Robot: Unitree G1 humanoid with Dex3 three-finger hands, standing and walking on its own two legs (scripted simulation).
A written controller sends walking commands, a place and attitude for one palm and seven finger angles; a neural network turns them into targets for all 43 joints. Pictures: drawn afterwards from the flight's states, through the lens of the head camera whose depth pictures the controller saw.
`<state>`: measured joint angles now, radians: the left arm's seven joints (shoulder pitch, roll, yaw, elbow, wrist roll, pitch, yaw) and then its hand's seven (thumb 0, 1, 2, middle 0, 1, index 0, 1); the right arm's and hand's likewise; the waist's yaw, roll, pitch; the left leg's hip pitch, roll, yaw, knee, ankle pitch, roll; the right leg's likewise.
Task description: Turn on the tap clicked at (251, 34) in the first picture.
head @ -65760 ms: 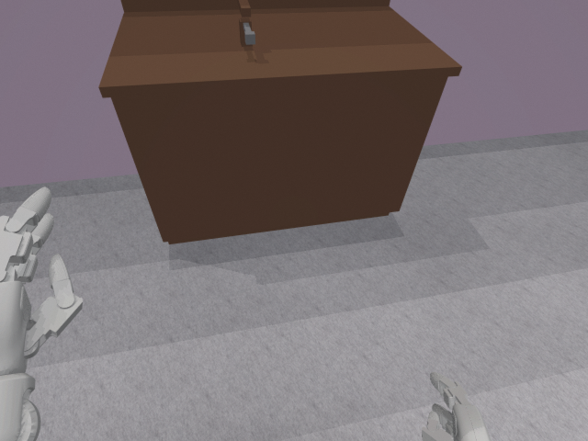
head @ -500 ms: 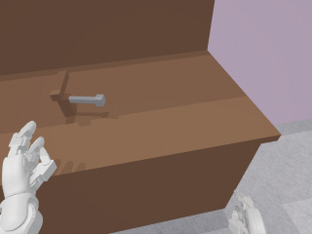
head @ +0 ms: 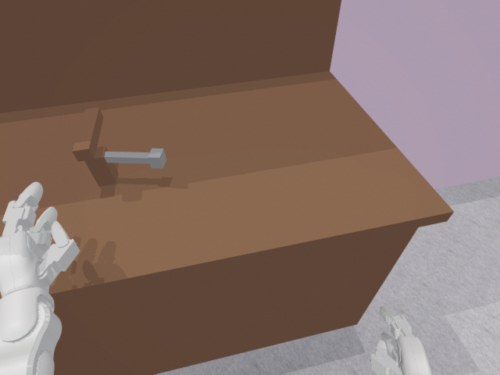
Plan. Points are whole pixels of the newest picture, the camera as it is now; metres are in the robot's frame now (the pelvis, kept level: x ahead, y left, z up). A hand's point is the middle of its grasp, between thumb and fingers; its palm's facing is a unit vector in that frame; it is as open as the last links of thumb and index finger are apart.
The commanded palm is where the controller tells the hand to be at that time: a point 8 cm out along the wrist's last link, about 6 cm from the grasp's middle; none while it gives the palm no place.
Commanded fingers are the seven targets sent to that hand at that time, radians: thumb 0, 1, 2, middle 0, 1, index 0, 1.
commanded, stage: reach beside the lever's end, fingers flat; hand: left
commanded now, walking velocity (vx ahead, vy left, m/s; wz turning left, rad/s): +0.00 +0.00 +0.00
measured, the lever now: (157, 158) +0.47 +0.24 +0.09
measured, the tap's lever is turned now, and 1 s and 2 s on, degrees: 74 74 74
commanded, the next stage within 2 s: push the lever round in 1.62 s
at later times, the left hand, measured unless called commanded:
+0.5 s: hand (74, 222) +0.29 +0.31 +0.11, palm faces +0.53 -0.84 -0.09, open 7.6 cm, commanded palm +0.25 +0.35 +0.11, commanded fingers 0.00 0.90 0.90 -0.16 -0.19 -0.16 -0.19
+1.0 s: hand (77, 203) +0.35 +0.34 +0.09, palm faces +0.54 -0.83 -0.10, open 7.8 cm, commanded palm +0.30 +0.38 +0.09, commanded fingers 0.00 0.90 0.90 -0.15 -0.15 -0.15 -0.15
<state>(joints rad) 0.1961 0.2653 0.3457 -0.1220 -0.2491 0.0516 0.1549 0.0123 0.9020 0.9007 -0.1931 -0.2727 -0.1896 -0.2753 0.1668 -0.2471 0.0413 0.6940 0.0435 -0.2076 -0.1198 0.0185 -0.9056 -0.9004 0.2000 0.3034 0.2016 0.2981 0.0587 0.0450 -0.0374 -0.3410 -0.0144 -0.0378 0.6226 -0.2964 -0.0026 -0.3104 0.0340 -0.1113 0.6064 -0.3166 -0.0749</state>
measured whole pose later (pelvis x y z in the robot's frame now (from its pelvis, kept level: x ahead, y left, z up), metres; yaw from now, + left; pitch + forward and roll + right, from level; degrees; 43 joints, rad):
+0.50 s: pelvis +0.00 +0.02 +0.00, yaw -1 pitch +2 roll +0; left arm 0.00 0.29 0.37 0.13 -0.21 0.00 0.14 0.01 0.90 0.90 -0.17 -0.21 -0.17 -0.21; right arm 0.18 -0.25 0.04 0.70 0.04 -0.18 -0.11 0.02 -0.91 -0.90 0.20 0.30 0.20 0.30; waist 0.04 0.04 -0.04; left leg -0.37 -0.03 -0.02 0.62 -0.29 0.02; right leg -0.34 0.02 -0.09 0.60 -0.30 -0.05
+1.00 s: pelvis +0.00 +0.02 +0.00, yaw -1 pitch +6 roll -1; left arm -0.24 0.41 0.48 0.51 -0.19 -0.10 0.07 0.01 0.90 0.90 -0.15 -0.15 -0.15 -0.16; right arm 0.24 -0.27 0.03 0.70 0.03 -0.12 -0.10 0.02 -0.91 -0.90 0.20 0.30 0.20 0.30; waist -0.01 0.03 -0.05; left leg -0.47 -0.02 -0.02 0.67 -0.31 0.02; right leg -0.43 0.03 -0.09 0.63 -0.31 -0.05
